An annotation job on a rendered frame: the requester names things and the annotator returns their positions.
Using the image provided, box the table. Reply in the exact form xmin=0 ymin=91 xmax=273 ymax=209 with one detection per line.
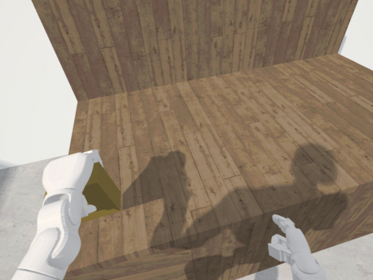
xmin=31 ymin=0 xmax=373 ymax=280

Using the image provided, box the robot left forearm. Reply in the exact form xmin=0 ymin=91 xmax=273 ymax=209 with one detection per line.
xmin=11 ymin=188 xmax=83 ymax=280

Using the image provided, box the right robot hand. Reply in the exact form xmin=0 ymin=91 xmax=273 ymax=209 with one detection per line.
xmin=268 ymin=215 xmax=311 ymax=266

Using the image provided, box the sponge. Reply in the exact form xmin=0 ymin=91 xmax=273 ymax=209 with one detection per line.
xmin=44 ymin=162 xmax=121 ymax=223

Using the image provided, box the robot right forearm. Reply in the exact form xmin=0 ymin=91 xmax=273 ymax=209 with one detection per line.
xmin=291 ymin=253 xmax=327 ymax=280

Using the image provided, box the left robot hand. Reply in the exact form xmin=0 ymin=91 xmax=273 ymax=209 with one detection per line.
xmin=43 ymin=149 xmax=104 ymax=218

